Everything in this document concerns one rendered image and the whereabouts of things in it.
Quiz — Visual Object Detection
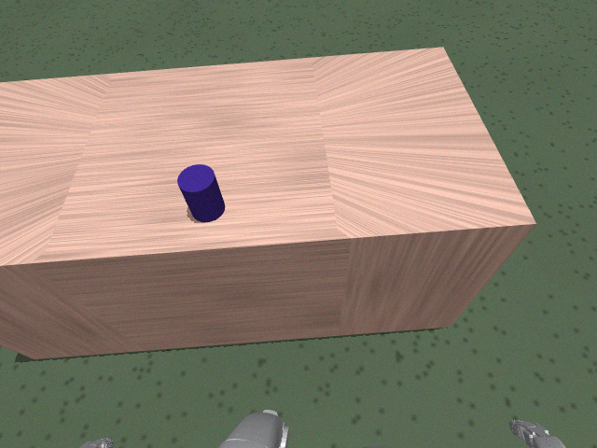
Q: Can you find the right robot hand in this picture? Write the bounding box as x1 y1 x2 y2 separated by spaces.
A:
509 420 566 448

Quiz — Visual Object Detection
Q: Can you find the can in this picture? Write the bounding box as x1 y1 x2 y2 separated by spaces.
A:
177 164 225 222

